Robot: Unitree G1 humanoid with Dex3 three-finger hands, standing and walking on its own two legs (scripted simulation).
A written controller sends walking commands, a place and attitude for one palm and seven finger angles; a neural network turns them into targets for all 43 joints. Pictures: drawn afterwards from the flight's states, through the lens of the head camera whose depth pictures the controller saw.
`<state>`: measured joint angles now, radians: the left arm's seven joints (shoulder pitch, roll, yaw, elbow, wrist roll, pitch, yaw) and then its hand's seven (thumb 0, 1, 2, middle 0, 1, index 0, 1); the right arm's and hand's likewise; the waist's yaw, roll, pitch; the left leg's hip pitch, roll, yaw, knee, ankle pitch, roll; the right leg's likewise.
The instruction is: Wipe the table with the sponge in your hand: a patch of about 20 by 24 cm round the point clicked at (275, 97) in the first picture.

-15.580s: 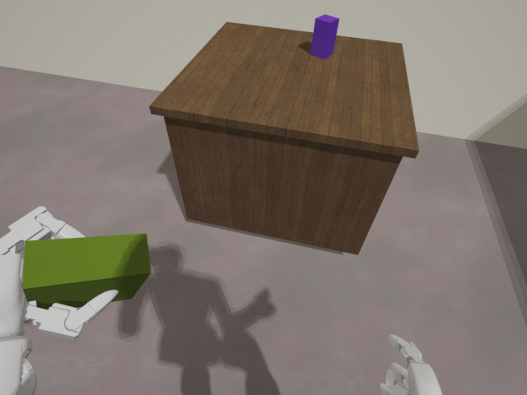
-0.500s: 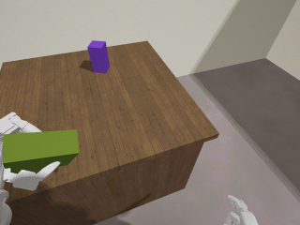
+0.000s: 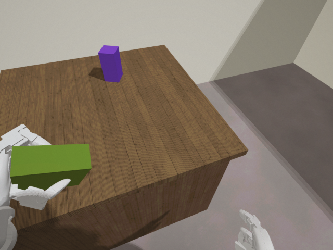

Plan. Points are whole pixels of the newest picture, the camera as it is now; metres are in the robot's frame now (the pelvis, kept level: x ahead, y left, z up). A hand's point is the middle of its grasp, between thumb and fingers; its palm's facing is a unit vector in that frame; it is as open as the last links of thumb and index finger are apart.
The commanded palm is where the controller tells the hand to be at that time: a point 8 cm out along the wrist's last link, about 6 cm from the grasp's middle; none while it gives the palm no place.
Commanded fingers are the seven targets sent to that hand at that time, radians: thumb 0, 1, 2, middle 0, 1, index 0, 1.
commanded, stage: shuffle to correct the standing spot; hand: left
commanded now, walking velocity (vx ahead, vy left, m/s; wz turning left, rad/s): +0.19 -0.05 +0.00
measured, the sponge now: (61, 168) +0.23 +0.21 +0.14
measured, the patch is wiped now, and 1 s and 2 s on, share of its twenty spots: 0.00 0.00 0.00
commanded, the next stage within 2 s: come to a stop and stand still in 1.72 s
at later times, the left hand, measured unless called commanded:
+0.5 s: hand (54, 158) +0.24 +0.22 +0.16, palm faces +0.36 -0.85 -0.38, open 9.2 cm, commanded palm +0.19 +0.27 +0.18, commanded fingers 0.00 0.10 1.30 -1.20 -1.60 -1.20 -1.60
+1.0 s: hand (51, 154) +0.25 +0.23 +0.16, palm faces +0.37 -0.85 -0.38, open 9.2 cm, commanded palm +0.19 +0.27 +0.18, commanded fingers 0.00 0.10 1.30 -1.20 -1.60 -1.20 -1.60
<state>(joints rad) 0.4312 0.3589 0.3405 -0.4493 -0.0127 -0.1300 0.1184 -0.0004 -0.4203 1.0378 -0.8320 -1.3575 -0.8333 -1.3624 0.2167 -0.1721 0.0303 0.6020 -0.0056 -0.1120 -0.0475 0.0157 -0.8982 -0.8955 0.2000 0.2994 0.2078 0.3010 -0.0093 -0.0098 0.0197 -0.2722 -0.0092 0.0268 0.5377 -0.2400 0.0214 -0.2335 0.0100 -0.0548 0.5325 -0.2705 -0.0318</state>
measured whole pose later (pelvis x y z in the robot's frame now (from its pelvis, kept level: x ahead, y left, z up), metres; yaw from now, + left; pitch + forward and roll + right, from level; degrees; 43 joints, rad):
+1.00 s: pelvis +0.03 -0.01 +0.00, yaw +0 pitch +0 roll -1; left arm 0.46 0.36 0.33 -0.49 -0.05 -0.11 0.13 0.00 -0.42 1.04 -0.83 -1.36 -0.83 -1.36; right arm 0.20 -0.19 0.02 0.59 0.00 -0.06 -0.06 0.02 -0.90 -0.90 0.20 0.30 0.21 0.30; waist -0.01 -0.01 0.00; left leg -0.26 0.02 0.02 0.56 -0.30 0.01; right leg -0.20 0.04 -0.06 0.51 -0.31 -0.05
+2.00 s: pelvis +0.02 +0.00 +0.00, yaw -2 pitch -1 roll +0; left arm 0.21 0.40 0.42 -0.32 -0.04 -0.20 0.12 0.00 -0.42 1.04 -0.83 -1.36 -0.83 -1.37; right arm 0.20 -0.20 0.00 0.60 0.01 -0.12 -0.01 0.02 -0.90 -0.90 0.20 0.30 0.21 0.30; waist 0.05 -0.03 0.08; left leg -0.24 0.01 0.04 0.56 -0.30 0.02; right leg -0.21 0.04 -0.02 0.55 -0.31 -0.05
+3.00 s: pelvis +0.00 +0.03 +0.01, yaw -2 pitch +0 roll -1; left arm 0.42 0.37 0.33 -0.44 -0.03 -0.21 0.10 0.00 -0.42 1.04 -0.82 -1.37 -0.83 -1.38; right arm 0.21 -0.19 0.03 0.59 -0.01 -0.14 -0.04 0.02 -0.90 -0.90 0.20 0.30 0.21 0.30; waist 0.03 -0.02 0.06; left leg -0.23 -0.03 0.04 0.41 -0.17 0.06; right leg -0.18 0.00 -0.05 0.35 -0.16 0.00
